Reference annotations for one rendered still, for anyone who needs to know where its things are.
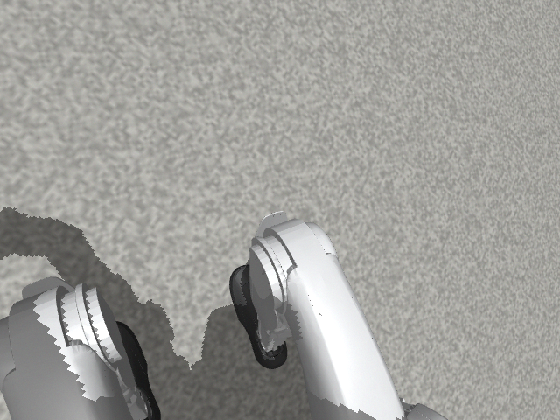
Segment left robot foot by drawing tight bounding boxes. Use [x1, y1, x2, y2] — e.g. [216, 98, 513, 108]
[116, 321, 161, 420]

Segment right robot hand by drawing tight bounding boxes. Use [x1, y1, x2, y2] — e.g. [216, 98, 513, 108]
[399, 397, 448, 420]

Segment right robot foot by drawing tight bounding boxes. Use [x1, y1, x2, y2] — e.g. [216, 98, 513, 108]
[229, 265, 287, 369]

